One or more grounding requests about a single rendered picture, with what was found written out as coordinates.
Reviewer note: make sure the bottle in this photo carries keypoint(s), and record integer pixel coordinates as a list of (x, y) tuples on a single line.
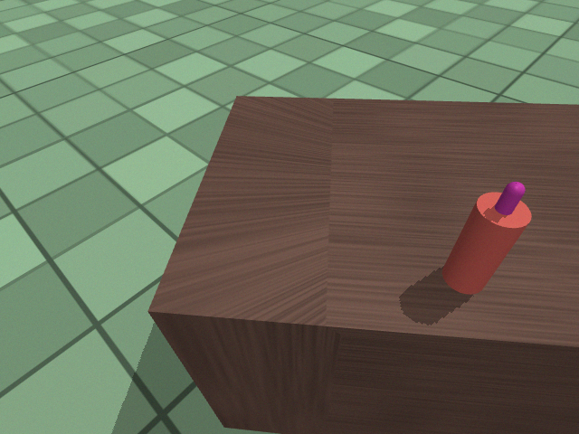
[(493, 227)]

